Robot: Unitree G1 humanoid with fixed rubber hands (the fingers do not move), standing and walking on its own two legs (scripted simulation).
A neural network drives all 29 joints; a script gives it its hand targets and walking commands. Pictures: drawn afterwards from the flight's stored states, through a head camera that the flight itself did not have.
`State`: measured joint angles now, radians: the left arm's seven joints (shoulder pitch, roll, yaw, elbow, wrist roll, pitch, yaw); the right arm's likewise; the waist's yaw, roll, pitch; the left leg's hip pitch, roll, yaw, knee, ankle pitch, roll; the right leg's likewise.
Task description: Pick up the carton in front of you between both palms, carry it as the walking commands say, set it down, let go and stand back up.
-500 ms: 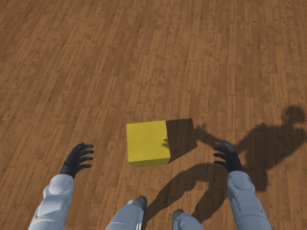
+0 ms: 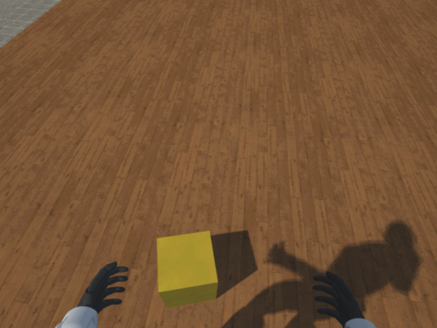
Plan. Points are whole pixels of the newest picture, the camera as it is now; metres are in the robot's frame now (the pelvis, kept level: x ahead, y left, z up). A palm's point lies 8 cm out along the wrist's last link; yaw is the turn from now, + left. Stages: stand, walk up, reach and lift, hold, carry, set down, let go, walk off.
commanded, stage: let go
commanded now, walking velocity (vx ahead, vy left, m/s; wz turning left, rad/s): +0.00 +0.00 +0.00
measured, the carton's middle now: (187, 270) +0.42 +0.11 -0.65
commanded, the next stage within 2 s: stand in 0.24 s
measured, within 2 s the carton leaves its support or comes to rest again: neither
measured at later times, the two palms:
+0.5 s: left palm out of the picture +0.13 +0.30 -0.10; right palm out of the picture +0.13 -0.25 -0.08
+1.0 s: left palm out of the picture +0.09 +0.32 -0.11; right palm out of the picture +0.10 -0.24 -0.09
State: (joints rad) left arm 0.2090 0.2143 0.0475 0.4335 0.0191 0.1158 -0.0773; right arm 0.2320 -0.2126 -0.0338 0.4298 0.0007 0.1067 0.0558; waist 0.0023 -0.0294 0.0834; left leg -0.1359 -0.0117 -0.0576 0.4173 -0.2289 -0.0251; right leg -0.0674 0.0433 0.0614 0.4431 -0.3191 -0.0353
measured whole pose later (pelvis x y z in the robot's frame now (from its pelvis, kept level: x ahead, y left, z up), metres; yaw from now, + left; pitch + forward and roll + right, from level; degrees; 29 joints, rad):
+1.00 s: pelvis -0.01 +0.04 +0.00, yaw +0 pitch -3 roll +0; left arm 0.24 0.31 0.05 0.77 0.01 -0.01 0.03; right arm 0.19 -0.28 -0.06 0.83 -0.02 -0.02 -0.03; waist 0.00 -0.03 0.03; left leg -0.21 -0.04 -0.03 0.51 -0.25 0.03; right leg -0.10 0.00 0.06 0.46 -0.31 0.02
